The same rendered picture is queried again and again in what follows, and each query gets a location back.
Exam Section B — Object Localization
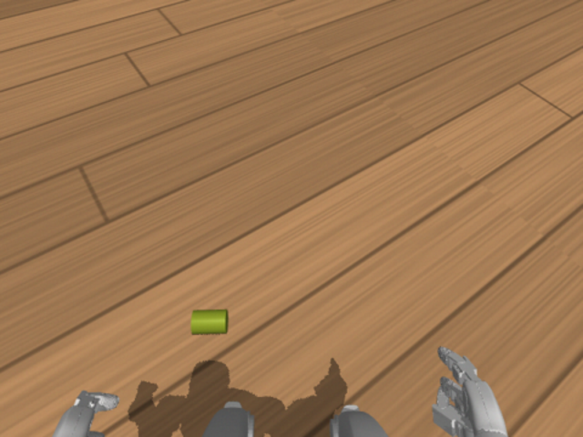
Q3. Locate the right robot hand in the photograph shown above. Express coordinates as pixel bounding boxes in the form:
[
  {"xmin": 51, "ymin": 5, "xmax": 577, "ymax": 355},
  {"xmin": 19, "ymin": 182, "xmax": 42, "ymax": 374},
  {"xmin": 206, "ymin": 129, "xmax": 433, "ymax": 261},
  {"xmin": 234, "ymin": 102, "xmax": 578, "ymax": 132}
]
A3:
[{"xmin": 432, "ymin": 347, "xmax": 507, "ymax": 437}]

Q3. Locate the can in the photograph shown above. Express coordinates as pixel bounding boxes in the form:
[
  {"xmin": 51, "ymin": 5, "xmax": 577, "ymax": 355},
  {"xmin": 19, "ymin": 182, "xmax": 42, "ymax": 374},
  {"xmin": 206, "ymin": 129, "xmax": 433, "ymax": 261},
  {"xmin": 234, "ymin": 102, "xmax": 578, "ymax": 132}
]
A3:
[{"xmin": 191, "ymin": 310, "xmax": 228, "ymax": 334}]

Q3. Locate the left robot hand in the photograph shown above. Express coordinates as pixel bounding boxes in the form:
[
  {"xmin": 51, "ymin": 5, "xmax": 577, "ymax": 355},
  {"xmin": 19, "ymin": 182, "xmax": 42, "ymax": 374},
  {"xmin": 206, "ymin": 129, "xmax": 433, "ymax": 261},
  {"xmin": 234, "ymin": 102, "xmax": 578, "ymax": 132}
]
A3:
[{"xmin": 52, "ymin": 391, "xmax": 119, "ymax": 437}]

